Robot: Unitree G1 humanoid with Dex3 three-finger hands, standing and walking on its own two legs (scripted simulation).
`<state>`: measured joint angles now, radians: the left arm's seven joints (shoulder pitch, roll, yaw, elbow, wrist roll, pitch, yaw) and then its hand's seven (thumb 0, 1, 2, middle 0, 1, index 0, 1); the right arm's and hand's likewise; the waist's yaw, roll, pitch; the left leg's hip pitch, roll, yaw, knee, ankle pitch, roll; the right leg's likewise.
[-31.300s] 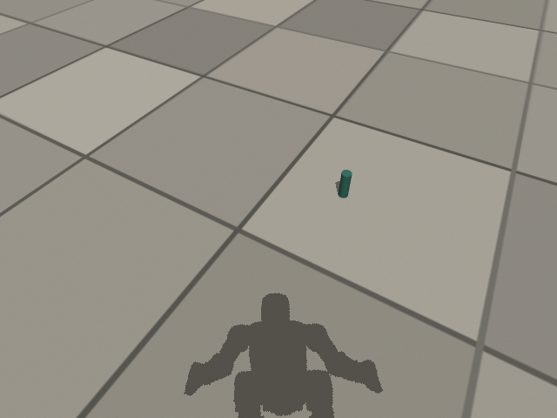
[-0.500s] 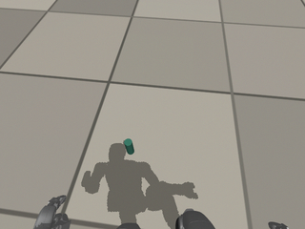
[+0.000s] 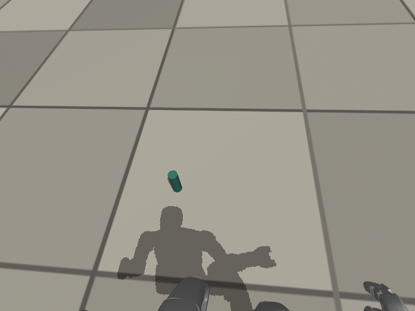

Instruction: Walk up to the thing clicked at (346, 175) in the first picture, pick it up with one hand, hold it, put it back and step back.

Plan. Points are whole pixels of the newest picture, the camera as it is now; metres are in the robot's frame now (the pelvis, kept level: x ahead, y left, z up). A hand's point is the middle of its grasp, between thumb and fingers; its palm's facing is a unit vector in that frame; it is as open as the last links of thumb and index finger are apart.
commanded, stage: step back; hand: left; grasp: from the side
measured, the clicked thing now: (175, 181) +0.75 +0.27 -0.68
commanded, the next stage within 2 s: stand in 1.74 s
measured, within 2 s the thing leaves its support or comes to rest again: neither
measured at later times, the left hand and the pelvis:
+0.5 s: hand out of the picture -0.10 +0.26 -0.15, palm faces +0.03 -0.91 -0.41, open 7.4 cm; pelvis -0.18 -0.02 +0.00, yaw +1 degrees
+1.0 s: hand out of the picture -0.24 +0.26 -0.13, palm faces +0.10 -0.90 -0.41, open 7.4 cm; pelvis -0.27 -0.03 +0.00, yaw +6 degrees
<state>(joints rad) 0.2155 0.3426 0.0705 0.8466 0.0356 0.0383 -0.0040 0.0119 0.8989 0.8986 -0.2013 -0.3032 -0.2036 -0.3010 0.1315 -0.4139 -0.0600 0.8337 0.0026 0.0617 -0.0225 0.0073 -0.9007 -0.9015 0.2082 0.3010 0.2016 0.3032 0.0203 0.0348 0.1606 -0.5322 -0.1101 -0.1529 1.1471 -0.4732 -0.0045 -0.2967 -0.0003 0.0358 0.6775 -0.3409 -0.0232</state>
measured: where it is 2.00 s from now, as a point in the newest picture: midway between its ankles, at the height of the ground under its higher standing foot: outside the picture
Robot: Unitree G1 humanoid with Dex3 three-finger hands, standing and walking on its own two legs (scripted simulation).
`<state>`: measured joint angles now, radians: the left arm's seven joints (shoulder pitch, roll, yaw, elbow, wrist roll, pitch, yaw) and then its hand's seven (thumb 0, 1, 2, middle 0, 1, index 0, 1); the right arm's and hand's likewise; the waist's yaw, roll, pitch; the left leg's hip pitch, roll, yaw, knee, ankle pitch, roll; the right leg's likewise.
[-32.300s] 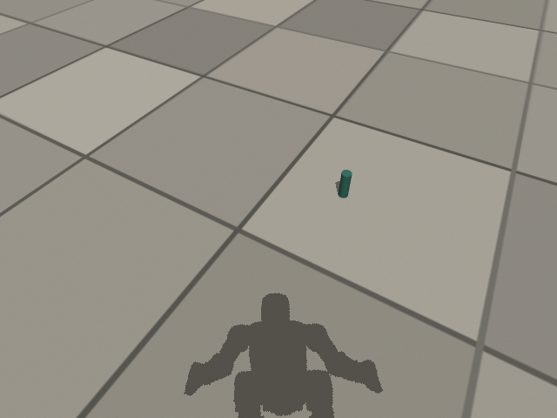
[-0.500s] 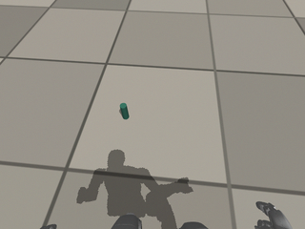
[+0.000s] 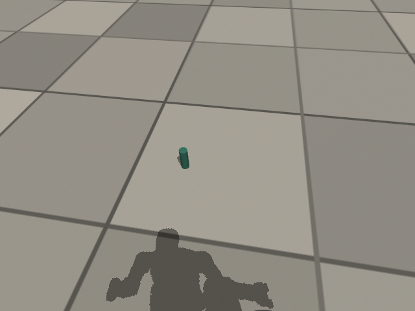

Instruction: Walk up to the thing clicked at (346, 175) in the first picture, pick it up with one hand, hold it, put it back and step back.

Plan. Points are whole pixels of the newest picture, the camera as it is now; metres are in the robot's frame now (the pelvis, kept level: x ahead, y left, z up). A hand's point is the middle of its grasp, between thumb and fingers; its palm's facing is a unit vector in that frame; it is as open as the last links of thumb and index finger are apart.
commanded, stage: step back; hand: left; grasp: from the side
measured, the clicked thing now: (184, 158) +1.05 +0.19 -0.69
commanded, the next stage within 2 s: stand in 0.74 s
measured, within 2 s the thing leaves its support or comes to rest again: neither
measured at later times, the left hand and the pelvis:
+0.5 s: hand out of the picture +0.11 +0.28 -0.15, palm faces -0.01 -0.94 -0.35, open 7.4 cm; pelvis +0.03 +0.02 +0.00, yaw -2 degrees
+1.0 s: hand out of the picture +0.16 +0.27 -0.13, palm faces -0.06 -0.94 -0.33, open 7.4 cm; pelvis +0.05 +0.02 +0.02, yaw -2 degrees
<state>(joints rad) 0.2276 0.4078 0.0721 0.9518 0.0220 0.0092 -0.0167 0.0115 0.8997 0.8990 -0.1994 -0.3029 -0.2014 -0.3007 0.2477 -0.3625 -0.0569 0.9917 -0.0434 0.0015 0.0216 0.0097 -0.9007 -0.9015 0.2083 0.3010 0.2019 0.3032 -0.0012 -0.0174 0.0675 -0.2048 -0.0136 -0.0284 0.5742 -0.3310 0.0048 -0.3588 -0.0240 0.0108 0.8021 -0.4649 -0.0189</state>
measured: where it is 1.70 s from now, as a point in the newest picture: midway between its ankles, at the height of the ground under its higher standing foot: outside the picture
